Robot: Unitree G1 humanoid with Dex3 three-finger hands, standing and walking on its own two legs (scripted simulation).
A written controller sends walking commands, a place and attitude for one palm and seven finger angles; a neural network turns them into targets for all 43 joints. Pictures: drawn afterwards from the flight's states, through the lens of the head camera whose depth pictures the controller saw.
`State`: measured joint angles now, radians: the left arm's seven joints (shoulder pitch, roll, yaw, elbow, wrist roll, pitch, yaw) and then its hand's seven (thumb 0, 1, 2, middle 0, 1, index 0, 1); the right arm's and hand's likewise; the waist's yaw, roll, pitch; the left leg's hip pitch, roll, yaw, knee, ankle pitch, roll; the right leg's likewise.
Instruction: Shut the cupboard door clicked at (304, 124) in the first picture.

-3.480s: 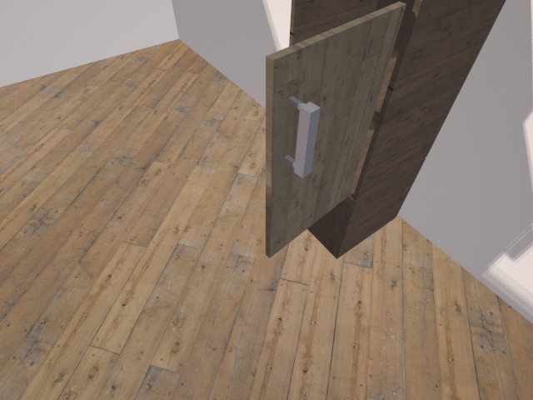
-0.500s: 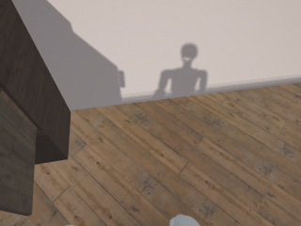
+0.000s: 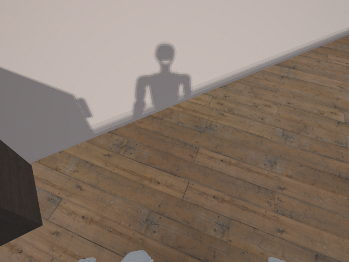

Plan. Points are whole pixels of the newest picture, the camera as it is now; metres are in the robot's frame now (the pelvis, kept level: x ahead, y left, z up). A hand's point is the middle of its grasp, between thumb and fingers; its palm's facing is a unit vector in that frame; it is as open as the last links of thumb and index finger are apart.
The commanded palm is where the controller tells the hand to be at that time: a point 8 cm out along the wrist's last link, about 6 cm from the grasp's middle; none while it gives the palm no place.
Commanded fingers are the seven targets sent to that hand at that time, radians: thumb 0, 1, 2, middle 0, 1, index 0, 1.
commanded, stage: walk around to get in front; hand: left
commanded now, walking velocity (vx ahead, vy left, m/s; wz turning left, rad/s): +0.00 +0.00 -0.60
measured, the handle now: out of the picture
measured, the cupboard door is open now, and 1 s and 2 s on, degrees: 96 96 96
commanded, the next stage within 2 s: none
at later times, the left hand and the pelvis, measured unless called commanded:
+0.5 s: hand (130, 229) +0.21 +0.13 -0.16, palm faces -0.33 -0.90 -0.27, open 7.4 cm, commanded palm none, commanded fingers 0.00 0.90 0.90 -0.20 -0.30 -0.20 -0.30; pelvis +0.02 -0.02 -0.01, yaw -19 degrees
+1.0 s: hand (146, 207) +0.27 +0.10 -0.17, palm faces -0.55 -0.82 -0.17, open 7.4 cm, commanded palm none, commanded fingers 0.00 0.90 0.90 -0.20 -0.30 -0.20 -0.30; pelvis +0.11 -0.03 +0.00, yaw -36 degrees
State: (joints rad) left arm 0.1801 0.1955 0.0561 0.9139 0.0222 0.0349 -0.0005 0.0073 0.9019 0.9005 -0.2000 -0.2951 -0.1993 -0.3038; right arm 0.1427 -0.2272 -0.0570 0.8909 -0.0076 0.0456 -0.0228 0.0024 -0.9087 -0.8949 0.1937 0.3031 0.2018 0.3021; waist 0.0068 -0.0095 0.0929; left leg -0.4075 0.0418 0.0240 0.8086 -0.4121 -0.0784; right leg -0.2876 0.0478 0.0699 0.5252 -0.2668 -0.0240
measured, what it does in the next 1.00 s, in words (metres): walks ahead, turning right: left foot, then right foot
